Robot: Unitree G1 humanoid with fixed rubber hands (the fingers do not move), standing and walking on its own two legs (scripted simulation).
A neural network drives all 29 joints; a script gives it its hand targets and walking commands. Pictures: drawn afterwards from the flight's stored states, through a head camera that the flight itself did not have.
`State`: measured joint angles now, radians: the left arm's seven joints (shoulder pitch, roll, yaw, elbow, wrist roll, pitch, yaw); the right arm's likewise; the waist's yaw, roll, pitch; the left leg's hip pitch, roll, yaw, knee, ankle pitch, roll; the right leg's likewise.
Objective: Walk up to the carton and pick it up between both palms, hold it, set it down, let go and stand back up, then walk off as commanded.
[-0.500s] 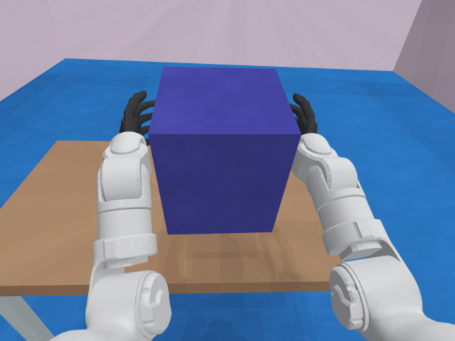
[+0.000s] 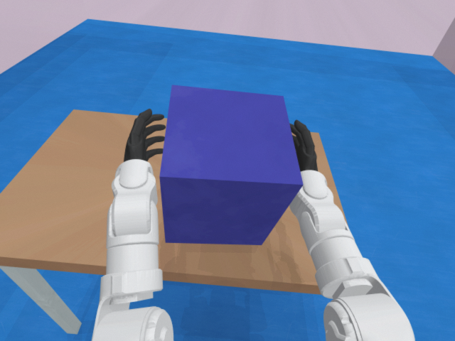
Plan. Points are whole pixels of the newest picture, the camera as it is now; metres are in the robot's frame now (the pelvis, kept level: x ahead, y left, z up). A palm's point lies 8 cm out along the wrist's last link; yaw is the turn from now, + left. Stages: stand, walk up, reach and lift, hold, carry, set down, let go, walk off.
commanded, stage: set down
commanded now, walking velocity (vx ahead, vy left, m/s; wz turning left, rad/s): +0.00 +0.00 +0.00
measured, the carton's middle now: (221, 173) +0.38 +0.03 +0.12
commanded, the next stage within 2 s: none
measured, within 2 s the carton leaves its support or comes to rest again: neither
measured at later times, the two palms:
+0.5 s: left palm (154, 165) +0.37 +0.15 +0.14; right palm (310, 171) +0.38 -0.13 +0.13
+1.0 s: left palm (162, 179) +0.37 +0.14 +0.11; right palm (309, 177) +0.39 -0.14 +0.11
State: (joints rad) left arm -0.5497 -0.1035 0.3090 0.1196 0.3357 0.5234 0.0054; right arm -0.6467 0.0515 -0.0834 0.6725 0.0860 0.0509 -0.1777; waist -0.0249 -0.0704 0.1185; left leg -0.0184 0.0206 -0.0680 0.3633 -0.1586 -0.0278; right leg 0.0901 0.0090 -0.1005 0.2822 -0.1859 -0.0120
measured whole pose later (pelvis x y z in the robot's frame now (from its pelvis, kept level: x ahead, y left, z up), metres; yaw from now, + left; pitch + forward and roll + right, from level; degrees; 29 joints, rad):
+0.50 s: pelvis -0.01 -0.01 +0.00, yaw -3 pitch -6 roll +0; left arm -0.62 -0.14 0.38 0.33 0.36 0.42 0.04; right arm -0.74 0.04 -0.22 0.88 -0.03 -0.02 -0.12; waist 0.04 -0.05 0.07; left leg -0.08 0.04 -0.02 0.31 -0.12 -0.04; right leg -0.03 0.02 -0.05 0.30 -0.16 -0.03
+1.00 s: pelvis +0.00 -0.02 +0.00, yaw -4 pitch -2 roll +0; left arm -0.62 -0.16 0.44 0.53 0.35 0.25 0.06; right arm -0.76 0.03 -0.30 1.01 -0.13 -0.11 -0.10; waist 0.08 -0.03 0.02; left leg -0.14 0.06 -0.02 0.29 -0.11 -0.06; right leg -0.10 0.04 -0.05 0.31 -0.17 -0.04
